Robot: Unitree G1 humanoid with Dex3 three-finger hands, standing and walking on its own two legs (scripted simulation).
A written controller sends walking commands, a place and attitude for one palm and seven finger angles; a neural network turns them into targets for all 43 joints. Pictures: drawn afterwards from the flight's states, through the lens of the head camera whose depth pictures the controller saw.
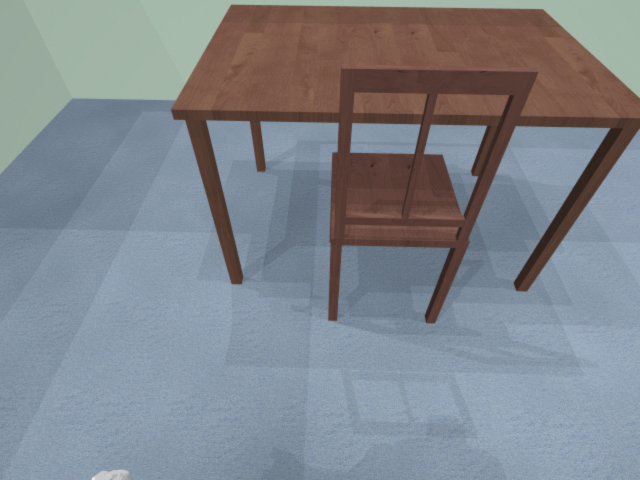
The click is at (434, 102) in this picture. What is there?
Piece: chair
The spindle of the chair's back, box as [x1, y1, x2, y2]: [401, 94, 437, 217]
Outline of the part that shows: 437,94 427,94 401,214 402,217 408,217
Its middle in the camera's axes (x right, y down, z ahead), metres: +0.22 -0.18 +0.90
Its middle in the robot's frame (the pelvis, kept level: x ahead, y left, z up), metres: +0.80 -0.18 -0.07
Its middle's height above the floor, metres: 0.70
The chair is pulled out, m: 0.00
